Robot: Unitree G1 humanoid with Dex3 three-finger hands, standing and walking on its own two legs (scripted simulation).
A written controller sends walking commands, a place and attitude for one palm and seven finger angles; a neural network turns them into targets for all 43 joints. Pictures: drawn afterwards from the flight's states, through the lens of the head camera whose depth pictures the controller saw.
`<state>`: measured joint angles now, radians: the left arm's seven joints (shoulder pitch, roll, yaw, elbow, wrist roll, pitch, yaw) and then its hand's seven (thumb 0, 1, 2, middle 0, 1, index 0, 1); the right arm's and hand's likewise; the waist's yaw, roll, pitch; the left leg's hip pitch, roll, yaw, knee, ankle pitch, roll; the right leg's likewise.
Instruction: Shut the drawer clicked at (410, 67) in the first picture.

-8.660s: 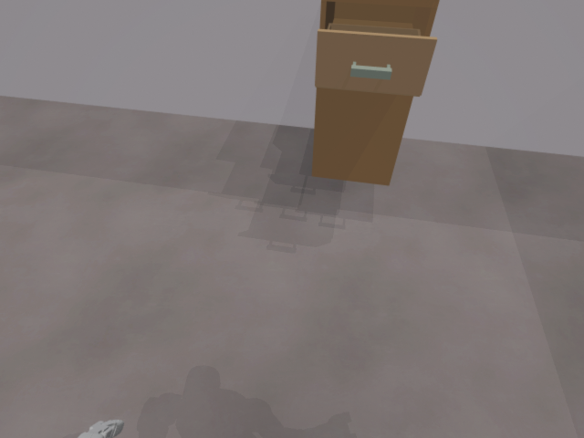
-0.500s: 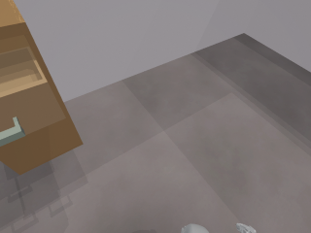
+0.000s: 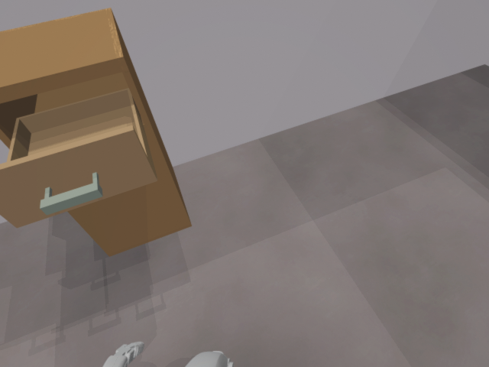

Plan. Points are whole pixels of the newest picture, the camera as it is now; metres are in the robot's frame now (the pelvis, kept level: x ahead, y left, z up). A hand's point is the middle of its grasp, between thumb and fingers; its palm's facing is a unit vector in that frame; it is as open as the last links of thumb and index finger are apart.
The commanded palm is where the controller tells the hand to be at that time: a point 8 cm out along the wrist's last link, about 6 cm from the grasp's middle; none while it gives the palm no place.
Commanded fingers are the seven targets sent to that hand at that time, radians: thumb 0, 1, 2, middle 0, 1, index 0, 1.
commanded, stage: turn to face it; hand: left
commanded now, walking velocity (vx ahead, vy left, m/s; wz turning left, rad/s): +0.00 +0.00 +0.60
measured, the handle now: (72, 191) +0.50 +0.42 -0.03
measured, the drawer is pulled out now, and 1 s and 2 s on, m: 0.29 0.29 0.29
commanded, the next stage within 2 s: take the last steps up to it in 0.50 s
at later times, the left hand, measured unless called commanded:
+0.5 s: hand out of the picture -0.06 +0.27 -0.18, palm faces +0.32 -0.91 -0.26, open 7.4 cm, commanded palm none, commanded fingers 0.00 0.90 0.90 -0.20 -0.30 -0.20 -0.30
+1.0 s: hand out of the picture -0.07 +0.17 -0.16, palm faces +0.41 -0.89 -0.20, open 7.4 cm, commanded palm none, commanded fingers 0.00 0.90 0.90 -0.20 -0.30 -0.20 -0.30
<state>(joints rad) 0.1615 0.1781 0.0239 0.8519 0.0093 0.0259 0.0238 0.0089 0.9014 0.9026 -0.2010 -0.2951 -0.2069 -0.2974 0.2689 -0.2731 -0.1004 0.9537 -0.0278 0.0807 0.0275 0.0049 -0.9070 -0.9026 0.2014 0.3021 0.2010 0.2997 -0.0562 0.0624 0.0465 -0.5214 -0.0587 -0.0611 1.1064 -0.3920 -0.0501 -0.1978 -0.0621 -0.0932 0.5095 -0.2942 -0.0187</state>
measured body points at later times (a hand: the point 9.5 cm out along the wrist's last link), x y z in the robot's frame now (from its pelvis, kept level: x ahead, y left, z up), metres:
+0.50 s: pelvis -0.02 +0.05 +0.00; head +0.00 +0.08 +0.44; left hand -0.07 +0.32 -0.16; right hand +0.17 -0.16 -0.13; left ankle -0.04 +0.15 -0.74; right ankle -0.01 -0.10 -0.67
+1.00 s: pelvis +0.02 +0.03 +0.01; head +0.02 +0.00 +0.46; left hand -0.09 +0.22 -0.14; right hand +0.10 -0.20 -0.16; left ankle -0.01 +0.18 -0.66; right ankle +0.01 -0.07 -0.74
